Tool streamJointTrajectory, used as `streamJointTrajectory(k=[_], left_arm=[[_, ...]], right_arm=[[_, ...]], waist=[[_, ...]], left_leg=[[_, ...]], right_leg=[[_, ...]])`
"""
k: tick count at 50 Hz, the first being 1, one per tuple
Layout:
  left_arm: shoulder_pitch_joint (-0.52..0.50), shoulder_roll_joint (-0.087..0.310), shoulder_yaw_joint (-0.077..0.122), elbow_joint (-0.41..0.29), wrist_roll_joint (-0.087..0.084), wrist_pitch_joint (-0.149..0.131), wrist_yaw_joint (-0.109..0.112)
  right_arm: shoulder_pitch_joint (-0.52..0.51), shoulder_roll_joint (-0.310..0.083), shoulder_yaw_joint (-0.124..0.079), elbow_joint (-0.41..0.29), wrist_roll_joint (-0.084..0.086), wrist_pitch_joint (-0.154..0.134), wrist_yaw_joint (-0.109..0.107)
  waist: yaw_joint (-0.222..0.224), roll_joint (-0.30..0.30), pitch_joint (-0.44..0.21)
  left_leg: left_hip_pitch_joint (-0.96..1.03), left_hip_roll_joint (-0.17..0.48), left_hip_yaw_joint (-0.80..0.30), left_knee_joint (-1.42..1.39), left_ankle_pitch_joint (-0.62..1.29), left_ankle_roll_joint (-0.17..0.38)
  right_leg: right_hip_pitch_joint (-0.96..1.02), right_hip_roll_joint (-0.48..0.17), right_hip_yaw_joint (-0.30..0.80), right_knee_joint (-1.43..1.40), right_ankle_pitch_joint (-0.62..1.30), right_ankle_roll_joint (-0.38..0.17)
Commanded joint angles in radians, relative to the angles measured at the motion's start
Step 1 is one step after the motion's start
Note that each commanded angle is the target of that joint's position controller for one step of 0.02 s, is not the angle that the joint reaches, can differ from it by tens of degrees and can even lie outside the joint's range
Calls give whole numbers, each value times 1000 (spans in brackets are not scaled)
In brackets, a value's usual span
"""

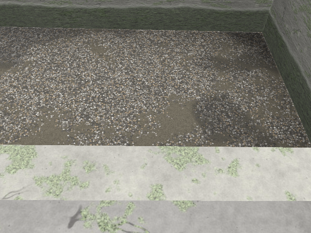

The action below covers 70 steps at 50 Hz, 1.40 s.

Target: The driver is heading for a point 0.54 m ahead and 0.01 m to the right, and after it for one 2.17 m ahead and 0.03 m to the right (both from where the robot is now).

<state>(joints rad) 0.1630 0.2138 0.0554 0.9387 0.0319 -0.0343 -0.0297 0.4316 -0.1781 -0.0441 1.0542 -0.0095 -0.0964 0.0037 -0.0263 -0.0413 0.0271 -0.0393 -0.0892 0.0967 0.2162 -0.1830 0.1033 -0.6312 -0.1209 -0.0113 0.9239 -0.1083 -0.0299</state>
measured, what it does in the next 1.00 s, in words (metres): walks ahead: right foot, then left foot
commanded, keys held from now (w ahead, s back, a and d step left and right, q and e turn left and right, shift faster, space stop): w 0.56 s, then no key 0.44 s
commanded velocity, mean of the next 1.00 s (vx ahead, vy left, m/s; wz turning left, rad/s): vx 0.38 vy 0.00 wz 0.00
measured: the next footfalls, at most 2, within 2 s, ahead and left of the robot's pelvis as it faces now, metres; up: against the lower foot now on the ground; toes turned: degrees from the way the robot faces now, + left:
right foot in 0.26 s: +0.31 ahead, -0.12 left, +0.00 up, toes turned -5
left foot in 0.76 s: +0.53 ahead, +0.05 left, +0.00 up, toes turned +3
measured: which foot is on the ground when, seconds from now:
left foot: down 0.00-0.26, up 0.28-0.74, down 0.76-1.00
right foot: up 0.00-0.24, down 0.26-0.76, up 0.78-1.00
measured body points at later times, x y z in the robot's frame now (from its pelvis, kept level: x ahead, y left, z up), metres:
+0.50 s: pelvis +0.27 -0.06 +0.00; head +0.28 -0.07 +0.45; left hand +0.25 +0.19 -0.15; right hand +0.34 -0.30 -0.15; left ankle +0.29 +0.09 -0.67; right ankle +0.27 -0.11 -0.75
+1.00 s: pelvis +0.41 -0.02 -0.01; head +0.42 -0.02 +0.44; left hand +0.44 +0.21 -0.17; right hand +0.45 -0.24 -0.16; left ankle +0.49 +0.04 -0.75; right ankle +0.40 -0.16 -0.73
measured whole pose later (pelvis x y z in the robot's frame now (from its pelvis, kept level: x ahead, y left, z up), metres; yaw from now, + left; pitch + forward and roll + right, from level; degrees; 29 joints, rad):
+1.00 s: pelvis +0.41 -0.02 -0.01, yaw +0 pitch -1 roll +0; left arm 0.28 0.17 0.02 0.98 0.01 0.05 0.05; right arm 0.27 -0.14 0.01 0.99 -0.03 -0.03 -0.04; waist -0.01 -0.02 0.04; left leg -0.30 -0.05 0.11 0.42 -0.10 0.10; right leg -0.30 -0.02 0.03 0.74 -0.45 0.00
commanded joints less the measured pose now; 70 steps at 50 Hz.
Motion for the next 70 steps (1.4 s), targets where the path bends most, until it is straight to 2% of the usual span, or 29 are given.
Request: streamJointTrajectory(k=[1,8,10,12,13,14,15,16,17,19,23,24,30,35,37,38,39,40,41,42,43,46,50,53,54,55,56,60,70], left_arm=[[-83,27,-3,-70,-7,-6,-3],[-221,36,-11,-130,-10,-24,1],[-155,50,-3,-116,-11,-33,8],[107,84,20,-29,-3,-48,24],[284,151,42,13,23,-56,35],[366,251,66,19,38,-48,31],[316,208,61,15,-17,-26,19],[206,163,45,1,-23,-24,18],[151,94,27,-7,-17,-31,14],[132,27,6,10,-15,-42,24],[222,80,15,36,-18,-62,35],[241,87,16,29,-7,-65,43],[343,62,-5,40,-18,-54,56],[361,60,-21,58,-13,-31,66],[295,79,-20,41,-30,-21,73],[301,79,-19,33,-45,-27,72],[387,2,-35,18,-66,-28,75],[516,1,-25,54,-75,-1,76],[464,29,-18,61,-49,23,80],[364,24,-18,37,-25,37,79],[312,18,-16,31,-15,48,78],[338,-31,-29,61,-12,83,72],[301,-14,-32,80,-22,100,81],[291,-9,-42,91,-9,88,76],[281,11,-42,83,-5,77,75],[253,22,-43,90,-13,68,76],[239,6,-48,94,-13,56,77],[221,14,-49,96,-21,31,83],[277,2,-58,128,-19,30,81]], right_arm=[[42,-113,-12,-37,1,-14,-4],[118,-127,-12,0,-15,-8,-20],[83,-143,-16,-2,-18,-6,-25],[46,-154,-19,-6,-13,1,-23],[37,-130,-9,-33,-1,-1,-20],[170,-43,5,-47,48,4,-10],[125,-124,-19,-36,15,12,-14],[47,-116,-22,-72,2,12,-15],[-5,-106,-21,-86,-2,9,-14],[-2,-79,-23,-86,-21,32,-6],[-45,-49,-20,-104,-29,67,13],[-100,-55,-19,-123,-26,72,5],[-282,-26,4,-190,-18,74,-9],[-217,-34,10,-150,-17,58,-33],[-86,-43,3,-107,-17,41,-40],[6,-103,-9,-83,-23,25,-45],[87,-176,-20,-80,-29,15,-43],[49,-162,-10,-87,13,30,-33],[-63,-123,0,-114,22,45,-31],[-153,-66,20,-129,5,54,-36],[-191,-30,36,-132,-14,60,-43],[-173,-56,36,-113,-32,56,-53],[-163,-80,32,-109,-15,66,-45],[-160,-91,26,-102,0,93,-46],[-146,-85,24,-97,4,102,-47],[-127,-81,19,-95,11,111,-44],[-104,-82,19,-82,4,113,-42],[-58,-65,23,-46,-5,106,-36],[-44,-53,38,8,-3,102,-45]], waist=[[3,96,71],[-24,113,88],[19,123,56],[131,100,-79],[190,41,-193],[142,-192,-330],[137,-54,-323],[89,-29,-158],[67,21,-76],[8,-4,-8],[-15,-18,25],[0,-5,35],[28,-16,64],[30,-73,27],[-43,-43,-24],[-72,19,-86],[-52,177,-234],[-4,224,-361],[13,159,-241],[20,153,-105],[37,125,-36],[77,120,-27],[59,144,-32],[65,93,29],[52,72,56],[22,-31,113],[10,-53,100],[-10,0,40],[11,45,44]], left_leg=[[-24,259,-153,-111,319,79],[171,312,-129,-27,528,91],[183,316,-107,71,752,73],[126,273,-65,367,853,41],[-78,231,-41,632,570,23],[-453,34,14,1061,-139,-33],[-544,26,-138,1185,-311,-26],[-599,78,-149,1188,-260,-20],[-587,116,-148,1131,-205,-16],[-498,160,-151,1015,-149,-25],[-523,176,-110,910,-68,-56],[-553,181,-97,883,-47,-65],[-555,161,-35,584,119,-89],[-349,76,5,450,108,-47],[-187,47,9,276,191,-18],[-26,140,-79,194,562,1],[209,433,-326,272,1083,103],[183,519,-467,239,1030,216],[26,479,-423,152,727,217],[-101,429,-386,83,466,197],[-199,380,-330,36,330,164],[-315,282,-198,9,207,98],[-318,271,-234,-32,-146,71],[-417,251,-250,-70,-377,-10],[-400,230,-243,-69,-382,-41],[-308,187,-197,-54,-277,-54],[-204,189,-188,-8,-187,-54],[-97,185,-168,50,-68,-52],[-135,189,-161,56,-9,-62]], right_leg=[[-42,15,-39,-128,89,14],[-16,68,-72,-333,36,-41],[107,112,-92,-377,-42,-77],[424,165,-111,-469,-12,-121],[695,7,58,-475,-58,-170],[984,-296,540,-536,-18,-328],[921,-281,620,-607,28,-340],[776,-250,452,-616,32,-308],[649,-206,355,-654,57,-269],[476,-120,225,-710,55,-195],[425,-89,158,-768,60,-202],[436,-92,140,-771,130,-208],[506,-52,23,-695,537,-154],[516,-44,-19,-511,737,-127],[518,-14,-17,-319,711,-107],[451,36,-29,-158,475,-63],[294,137,-66,135,-221,-24],[301,178,67,235,-518,-8],[280,142,97,238,-506,9],[235,129,79,214,-499,17],[254,106,84,145,-460,22],[401,110,36,-74,-379,28],[455,112,1,-279,-272,29],[534,78,19,-478,-103,12],[491,41,66,-549,-151,5],[335,40,98,-592,-258,-1],[282,32,113,-637,-295,1],[289,25,125,-686,-257,-2],[361,29,109,-675,-168,-21]])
